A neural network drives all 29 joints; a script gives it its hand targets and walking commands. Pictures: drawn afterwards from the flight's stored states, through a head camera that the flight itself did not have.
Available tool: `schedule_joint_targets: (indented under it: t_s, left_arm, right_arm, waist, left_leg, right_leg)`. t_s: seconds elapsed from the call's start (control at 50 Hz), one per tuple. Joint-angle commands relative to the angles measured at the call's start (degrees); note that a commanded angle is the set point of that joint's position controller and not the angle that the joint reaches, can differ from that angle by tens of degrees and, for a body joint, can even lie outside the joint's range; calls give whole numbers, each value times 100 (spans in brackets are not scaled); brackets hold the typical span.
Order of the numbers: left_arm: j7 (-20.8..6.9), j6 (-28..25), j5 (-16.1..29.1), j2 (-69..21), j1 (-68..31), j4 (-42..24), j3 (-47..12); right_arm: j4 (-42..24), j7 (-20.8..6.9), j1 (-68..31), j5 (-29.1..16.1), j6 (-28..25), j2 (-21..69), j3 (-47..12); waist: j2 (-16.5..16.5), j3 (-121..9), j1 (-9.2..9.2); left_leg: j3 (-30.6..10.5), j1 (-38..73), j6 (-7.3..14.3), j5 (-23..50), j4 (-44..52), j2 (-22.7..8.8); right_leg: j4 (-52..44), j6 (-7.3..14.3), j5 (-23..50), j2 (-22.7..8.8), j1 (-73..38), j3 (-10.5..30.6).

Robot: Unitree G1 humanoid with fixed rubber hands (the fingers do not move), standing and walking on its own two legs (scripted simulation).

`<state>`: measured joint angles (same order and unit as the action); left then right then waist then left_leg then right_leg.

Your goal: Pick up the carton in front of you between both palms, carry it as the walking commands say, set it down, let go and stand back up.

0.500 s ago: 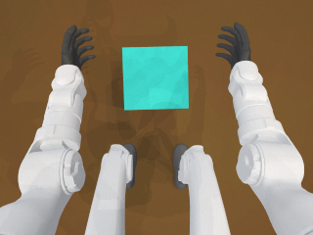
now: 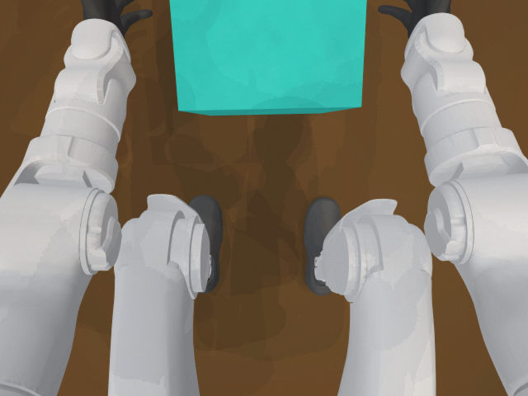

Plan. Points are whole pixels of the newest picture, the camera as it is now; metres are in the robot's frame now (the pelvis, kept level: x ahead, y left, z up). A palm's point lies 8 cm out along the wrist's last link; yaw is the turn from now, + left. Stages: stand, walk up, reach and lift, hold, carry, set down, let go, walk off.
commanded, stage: reach and lift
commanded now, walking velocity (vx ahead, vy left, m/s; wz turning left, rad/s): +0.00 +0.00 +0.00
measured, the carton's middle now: (266, 41) +0.53 +0.01 -0.27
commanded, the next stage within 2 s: none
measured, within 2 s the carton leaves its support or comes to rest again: leaves its support in 0.94 s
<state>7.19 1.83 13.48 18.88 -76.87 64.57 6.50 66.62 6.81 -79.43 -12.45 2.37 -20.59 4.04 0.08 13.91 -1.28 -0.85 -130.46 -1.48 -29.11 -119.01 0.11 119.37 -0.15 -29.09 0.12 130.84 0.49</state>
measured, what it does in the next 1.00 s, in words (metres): stands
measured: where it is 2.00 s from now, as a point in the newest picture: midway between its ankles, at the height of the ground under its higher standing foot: (261, 261)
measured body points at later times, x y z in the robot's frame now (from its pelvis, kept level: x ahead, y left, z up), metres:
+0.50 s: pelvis +0.01 +0.01 -0.02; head +0.37 +0.01 +0.24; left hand +0.53 +0.19 -0.20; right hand +0.55 -0.16 -0.20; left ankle +0.12 +0.13 -0.36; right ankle +0.12 -0.12 -0.36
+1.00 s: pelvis +0.00 +0.00 -0.03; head +0.35 -0.01 +0.25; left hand +0.54 +0.17 -0.18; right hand +0.55 -0.14 -0.19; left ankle +0.12 +0.13 -0.36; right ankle +0.12 -0.12 -0.36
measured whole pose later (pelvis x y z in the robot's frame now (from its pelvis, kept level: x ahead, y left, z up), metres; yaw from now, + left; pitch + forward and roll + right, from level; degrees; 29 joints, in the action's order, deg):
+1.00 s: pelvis +0.00 +0.00 -0.03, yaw +0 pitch +36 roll +1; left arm 10.8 5.7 15.0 15.4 -78.3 62.3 4.6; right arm 64.2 10.9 -80.3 -13.8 5.9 -16.2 -0.9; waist 0.4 15.6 -1.8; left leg -1.1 -131.7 -1.9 -30.6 -126.0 0.8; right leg 126.1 -0.7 -29.8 1.2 132.5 1.2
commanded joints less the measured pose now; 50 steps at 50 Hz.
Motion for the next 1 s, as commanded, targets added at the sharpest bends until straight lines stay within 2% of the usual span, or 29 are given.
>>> schedule_joint_targets:
  t_s: [0.0, 0.06, 0.14, 0.22, 0.3, 0.4, 0.5, 0.58, 0.62, 0.66, 0.74, 0.8, 0.88, 0.94, 0.98]
  left_arm:
    - [14, -218, 98, 848, -1491, -258, -30]
    - [52, -308, 288, 954, -1675, -371, -211]
    - [101, -374, 529, 917, -1525, -600, -406]
    - [81, -370, 690, 566, -1231, -671, -626]
    - [50, -351, 456, 478, -1102, -479, -470]
    - [65, -386, 135, 491, -1051, -379, -237]
    - [81, -405, 230, 112, -1310, -470, -503]
    - [104, -441, 309, -404, -1587, -380, -682]
    - [117, -464, 204, -617, -1621, -238, -647]
    - [-25, -490, 189, -1540, -2086, -349, -942]
    - [-657, -322, 69, -3937, -3284, -442, -1415]
    - [-1020, -125, -142, -4803, -3471, -692, -1272]
    - [-1230, 45, 89, -5589, -3792, -1408, -1499]
    - [-1204, 184, 425, -6179, -3795, -2131, -1835]
    - [-1197, 331, 404, -6372, -3848, -2684, -1925]
  right_arm:
    - [-289, 5, -1615, -106, -228, -750, -61]
    - [-435, 44, -1794, -259, -319, -844, -223]
    - [-807, 88, -1732, -451, -356, -791, -463]
    - [-937, 83, -1349, -552, -341, -436, -598]
    - [-470, 40, -1065, -301, -316, -419, -280]
    - [-318, 34, -1084, -67, -414, -519, -46]
    - [-386, 31, -1348, -202, -469, -153, -324]
    - [-440, 70, -1660, -189, -517, 252, -489]
    - [-373, 51, -1778, -228, -531, 567, -627]
    - [-444, -97, -2202, -276, -547, 1602, -974]
    - [-471, -673, -3306, -96, -371, 4061, -1351]
    - [-747, -974, -3475, 41, -193, 5011, -1278]
    - [-1481, -1072, -3669, -162, -19, 5871, -1524]
    - [-2454, -996, -3891, -409, 100, 6316, -1928]
    - [-2871, -955, -3685, -399, 231, 6686, -1983]
  waist:
    - [-142, -6259, -74]
    - [-169, -6810, -64]
    - [-255, -7536, -151]
    - [-256, -7553, -87]
    - [-56, -6378, -1]
    - [50, -5945, -5]
    - [-19, -6054, -14]
    - [-58, -6190, 49]
    - [-98, -6143, -71]
    - [-171, -6071, -120]
    - [-219, -5902, -82]
    - [-240, -5938, -111]
    - [-270, -7224, -165]
    - [-252, -8956, -141]
    - [-296, -9643, -138]
  left_leg:
    - [212, 3007, -81, 814, 693, 23]
    - [231, 3281, -88, 1214, 480, 20]
    - [294, 3679, -72, 1680, 296, 65]
    - [326, 3628, -70, 1832, 277, 129]
    - [204, 3204, -97, 1488, 370, 138]
    - [117, 3131, -106, 1421, 448, 160]
    - [144, 3200, -113, 1372, 544, 211]
    - [155, 3308, -114, 1331, 586, 290]
    - [181, 3360, -86, 1289, 609, 318]
    - [197, 3189, -28, 1281, 616, 387]
    - [257, 2869, 34, 1148, 442, 528]
    - [397, 2774, 32, 1080, 335, 610]
    - [564, 3244, 51, 1605, 201, 652]
    - [639, 4130, 34, 2162, 159, 728]
    - [691, 4232, 3, 2254, 228, 799]
  right_leg:
    - [-715, -123, 808, 31, -3424, -3]
    - [-488, -128, 1222, 30, -3759, -27]
    - [-290, -139, 1645, 88, -4185, -89]
    - [-251, -121, 1849, 162, -4238, -148]
    - [-335, -129, 1368, 149, -3259, -127]
    - [-392, -121, 1199, 152, -2803, -113]
    - [-466, -112, 1157, 167, -2922, -120]
    - [-528, -100, 1111, 230, -3148, -125]
    - [-540, -118, 1047, 277, -3184, -120]
    - [-550, -95, 1076, 359, -3217, -108]
    - [-425, -67, 1095, 575, -3084, -151]
    - [-353, -65, 1068, 681, -3134, -220]
    - [-224, -33, 1648, 749, -3839, -331]
    - [-192, -54, 2157, 798, -4684, -437]
    - [-257, -51, 2393, 842, -5278, -456]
